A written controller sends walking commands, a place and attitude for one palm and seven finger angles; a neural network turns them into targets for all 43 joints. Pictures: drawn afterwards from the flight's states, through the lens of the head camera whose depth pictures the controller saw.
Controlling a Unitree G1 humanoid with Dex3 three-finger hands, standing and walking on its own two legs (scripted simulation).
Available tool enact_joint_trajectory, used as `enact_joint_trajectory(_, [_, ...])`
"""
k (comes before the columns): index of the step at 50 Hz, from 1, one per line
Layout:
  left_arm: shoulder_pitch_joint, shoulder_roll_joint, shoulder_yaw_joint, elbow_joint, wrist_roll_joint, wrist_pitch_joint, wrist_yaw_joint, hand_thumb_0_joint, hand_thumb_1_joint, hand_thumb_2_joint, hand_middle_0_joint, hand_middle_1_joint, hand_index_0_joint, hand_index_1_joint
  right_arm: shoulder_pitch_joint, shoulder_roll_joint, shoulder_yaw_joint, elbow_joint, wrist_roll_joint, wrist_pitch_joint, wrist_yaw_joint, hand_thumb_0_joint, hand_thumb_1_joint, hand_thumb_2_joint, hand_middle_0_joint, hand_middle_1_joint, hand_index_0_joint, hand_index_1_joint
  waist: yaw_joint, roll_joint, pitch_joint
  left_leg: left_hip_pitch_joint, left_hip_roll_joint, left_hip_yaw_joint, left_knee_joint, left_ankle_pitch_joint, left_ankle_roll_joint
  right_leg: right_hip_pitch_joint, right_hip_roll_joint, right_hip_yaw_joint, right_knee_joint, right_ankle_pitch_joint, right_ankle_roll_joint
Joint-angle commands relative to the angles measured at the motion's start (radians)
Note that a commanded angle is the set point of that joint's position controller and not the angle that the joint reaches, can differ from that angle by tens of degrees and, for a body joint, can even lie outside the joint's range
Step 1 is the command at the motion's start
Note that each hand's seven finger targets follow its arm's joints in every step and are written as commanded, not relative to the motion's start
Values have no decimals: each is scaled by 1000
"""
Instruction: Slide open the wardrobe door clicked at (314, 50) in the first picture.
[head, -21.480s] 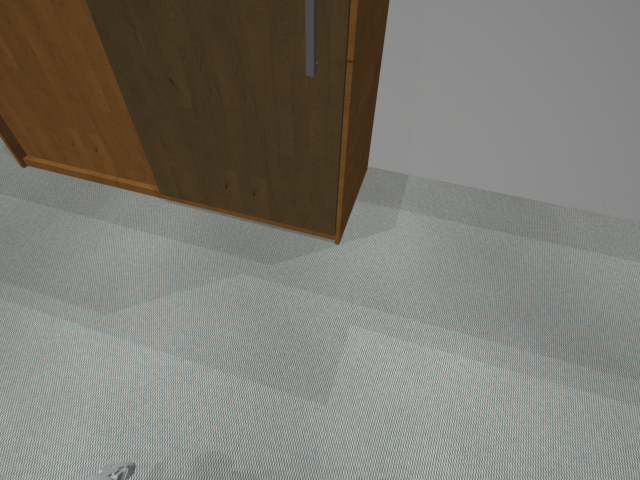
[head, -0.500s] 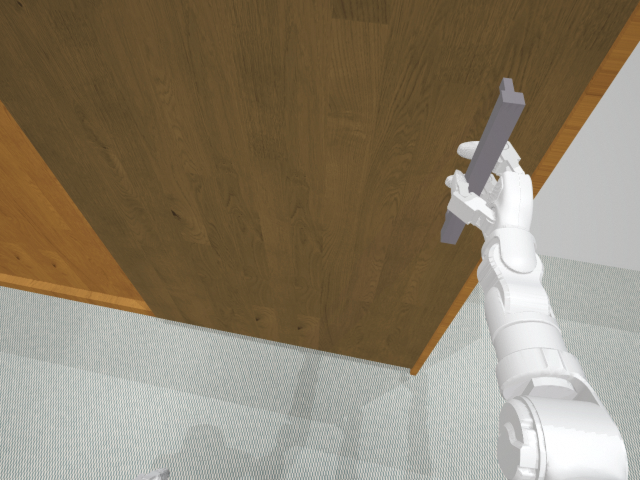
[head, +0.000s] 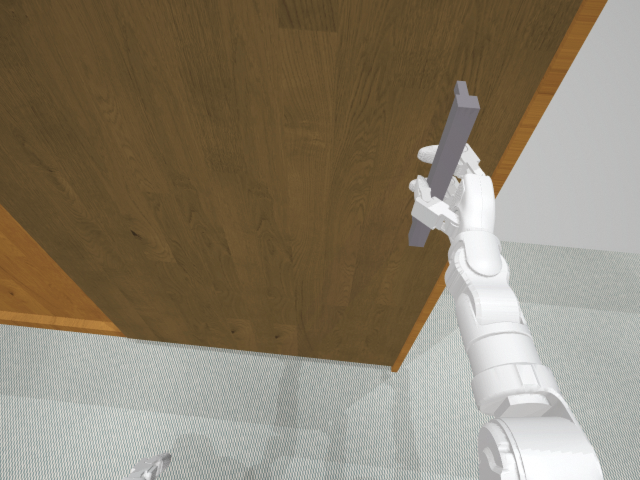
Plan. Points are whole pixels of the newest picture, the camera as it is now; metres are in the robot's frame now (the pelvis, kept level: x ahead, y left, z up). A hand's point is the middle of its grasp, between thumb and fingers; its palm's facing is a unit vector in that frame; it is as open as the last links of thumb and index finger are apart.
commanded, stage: tug the door sideways, standing still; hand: right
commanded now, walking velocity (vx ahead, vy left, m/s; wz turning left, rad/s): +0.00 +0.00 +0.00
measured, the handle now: (435, 174) +0.49 -0.11 +0.11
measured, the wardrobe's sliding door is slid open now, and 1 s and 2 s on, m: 0.00 0.01 0.15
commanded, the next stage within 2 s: step sideways, sliding the door along in 0.68 s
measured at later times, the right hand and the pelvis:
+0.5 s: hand (416, 202) +0.44 -0.08 +0.11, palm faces +0.07 +1.00 -0.04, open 6.0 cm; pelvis -0.03 -0.01 -0.01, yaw -1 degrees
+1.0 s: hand (415, 201) +0.44 -0.08 +0.11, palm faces +0.01 +1.00 -0.09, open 6.1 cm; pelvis -0.03 +0.01 +0.00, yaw +1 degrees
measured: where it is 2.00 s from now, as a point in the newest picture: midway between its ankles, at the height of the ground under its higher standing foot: outside the picture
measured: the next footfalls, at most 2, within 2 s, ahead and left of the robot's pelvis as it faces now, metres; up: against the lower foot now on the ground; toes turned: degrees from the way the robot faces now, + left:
left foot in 1.56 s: +0.17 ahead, +0.28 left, +0.00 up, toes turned -5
right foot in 1.78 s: +0.05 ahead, +0.07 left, +0.00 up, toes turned -20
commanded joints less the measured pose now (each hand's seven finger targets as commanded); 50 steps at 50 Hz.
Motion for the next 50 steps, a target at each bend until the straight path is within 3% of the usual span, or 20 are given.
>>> enact_joint_trajectory(1, [115,118,43,-63,5,-40,-2,0,900,900,-200,-300,-200,-300,-532,43,114,-137,-21,-88,26,0,-900,-900,450,1400,450,1400,93,64,-376,118,-21,-1,10,630,5,230,8,8,25,670,-13])
enact_joint_trajectory(5, [110,114,40,-55,5,-57,-11,0,900,900,-200,-300,-200,-300,-625,85,158,-113,-26,-134,22,0,-900,-900,450,1400,450,1400,102,4,-401,63,-22,0,24,569,9,258,8,25,39,657,-6])
enact_joint_trajectory(9, [112,118,38,-46,4,-75,-21,0,900,900,-200,-300,-200,-300,-687,127,196,-50,-24,-168,16,0,-900,-900,450,1400,450,1400,114,-5,-387,8,-28,6,27,486,13,254,4,40,39,589,-1])
enact_joint_trajectory(11, [121,125,36,-38,6,-85,-24,0,900,900,-200,-300,-200,-300,-711,141,205,-13,-20,-182,13,0,-900,-900,450,1400,450,1400,119,34,-377,5,-30,13,26,449,14,234,6,49,32,540,-2])
enact_joint_trajectory(15, [126,123,36,-21,7,-111,-33,0,900,900,-200,-300,-200,-300,-782,184,240,5,-14,-216,3,0,-900,-900,450,1400,450,1400,131,-3,-394,-40,-33,14,33,405,16,253,5,58,38,508,4])
enact_joint_trajectory(27, [154,143,33,11,10,-154,-37,0,900,900,-200,-300,-200,-300,-831,169,225,116,-5,-266,-6,0,-900,-900,450,1400,450,1400,137,29,-365,-64,-35,17,35,329,19,193,13,61,25,379,3])
enact_joint_trajectory(32, [158,142,35,14,11,-160,-41,0,900,900,-200,-300,-200,-300,-848,166,226,103,-9,-279,-9,0,-900,-900,450,1400,450,1400,137,-3,-385,-75,-34,16,43,346,18,217,11,61,33,421,6])
enact_joint_trajectory(35, [160,142,35,13,14,-161,-43,0,900,900,-200,-300,-200,-300,-849,173,230,116,-9,-281,-10,0,-900,-900,450,1400,450,1400,142,34,-372,-72,-36,16,42,352,17,200,14,58,35,404,3])
enact_joint_trajectory(37, [153,141,36,10,11,-161,-43,0,900,900,-200,-300,-200,-300,-853,172,232,96,-11,-287,-11,0,-900,-900,450,1400,450,1400,138,1,-398,-73,-33,14,47,355,17,220,13,60,38,426,5])
enact_joint_trajectory(39, [152,141,34,12,12,-160,-41,0,900,900,-200,-300,-200,-300,-915,159,226,76,-10,-287,-17,0,-900,-900,450,1400,450,1400,154,0,-394,-79,-33,11,41,363,15,225,14,54,41,418,2])
enact_joint_trajectory(40, [118,187,54,1,-36,-108,14,0,900,900,-200,-300,-200,-300,-928,-386,-85,85,-66,-273,-28,0,-900,-900,450,1400,450,1400,45,65,-437,155,37,-39,-12,332,3,173,-30,52,-5,347,-47])
enact_joint_trajectory(41, [95,172,39,-20,-46,-89,42,0,900,900,-200,-300,-200,-300,-936,-381,-59,84,-67,-262,-18,0,-900,-900,450,1400,450,1400,65,65,-413,215,45,-39,-38,364,9,159,-23,29,-54,302,-52])
enact_joint_trajectory(42, [57,145,24,-29,-48,-80,54,0,900,900,-200,-300,-200,-300,-877,-230,41,94,-48,-247,7,0,-900,-900,450,1400,450,1400,70,38,-362,222,45,-21,-33,358,3,153,-32,26,-73,294,-52])
enact_joint_trajectory(43, [32,134,16,-42,-52,-75,67,0,900,900,-200,-300,-200,-300,-833,-165,85,82,-29,-236,21,0,-900,-900,450,1400,450,1400,67,8,-331,220,43,-6,-15,297,4,175,-55,34,-85,271,-58])
enact_joint_trajectory(45, [16,142,18,-45,-54,-71,91,0,900,900,-200,-300,-200,-300,-784,-150,92,85,-9,-216,32,0,-900,-900,450,1400,450,1400,63,-50,-287,160,23,8,50,208,8,254,-117,101,-100,266,-87])
enact_joint_trajectory(47, [0,147,19,-50,-49,-71,106,0,900,900,-200,-300,-200,-300,-775,-120,115,75,12,-203,46,0,-900,-900,450,1400,450,1400,66,-113,-240,36,-15,11,167,118,4,351,-221,271,-138,334,-145])
enact_joint_trajectory(48, [-7,140,16,-52,-43,-70,108,0,900,900,-200,-300,-200,-300,-783,-91,140,53,20,-198,55,0,-900,-900,450,1400,450,1400,66,-133,-209,-35,-22,-1,208,22,7,414,-273,347,-149,453,-177])
enact_joint_trajectory(49, [-15,135,15,-48,-38,-69,106,0,900,900,-200,-300,-200,-300,-796,-96,140,25,23,-194,61,0,-900,-900,450,1400,450,1400,62,-140,-191,-86,-17,-21,223,-81,12,471,-305,372,-152,554,-193])
enact_joint_trajectory(50, [-17,135,16,-43,-36,-67,103,0,900,900,-200,-300,-200,-300,-791,-105,131,21,22,-185,61,0,-900,-900,450,1400,450,1400,57,-126,-173,-105,-11,-31,221,-113,18,500,-314,359,-144,632,-192])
